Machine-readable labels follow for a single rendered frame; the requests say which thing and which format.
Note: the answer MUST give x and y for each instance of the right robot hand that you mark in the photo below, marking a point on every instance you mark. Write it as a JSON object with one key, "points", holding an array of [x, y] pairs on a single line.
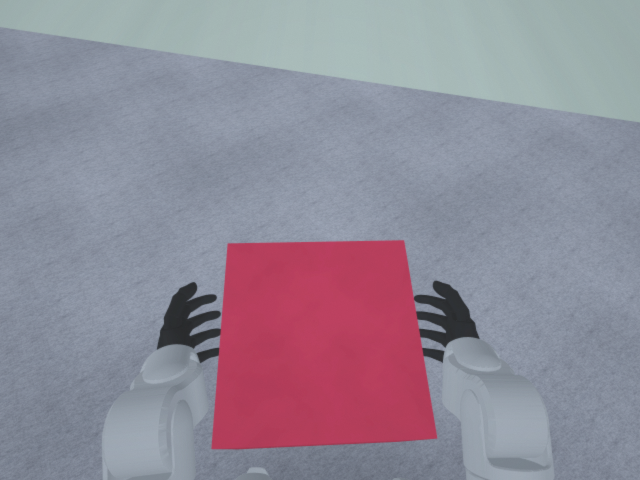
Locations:
{"points": [[457, 322]]}

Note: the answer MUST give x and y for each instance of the carton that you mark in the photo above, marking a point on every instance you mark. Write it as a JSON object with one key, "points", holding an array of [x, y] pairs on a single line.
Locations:
{"points": [[319, 345]]}

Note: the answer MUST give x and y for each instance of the left robot hand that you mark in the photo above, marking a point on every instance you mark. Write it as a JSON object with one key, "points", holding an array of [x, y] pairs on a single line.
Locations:
{"points": [[177, 328]]}

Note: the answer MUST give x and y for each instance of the robot right forearm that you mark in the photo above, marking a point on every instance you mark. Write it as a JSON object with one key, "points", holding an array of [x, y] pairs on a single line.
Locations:
{"points": [[504, 422]]}

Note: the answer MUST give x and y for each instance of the robot left forearm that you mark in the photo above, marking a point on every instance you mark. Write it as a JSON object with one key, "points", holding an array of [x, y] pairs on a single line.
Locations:
{"points": [[148, 432]]}

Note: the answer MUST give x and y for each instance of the robot left shin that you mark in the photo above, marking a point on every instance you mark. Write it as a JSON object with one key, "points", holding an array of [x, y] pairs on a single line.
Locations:
{"points": [[257, 470]]}

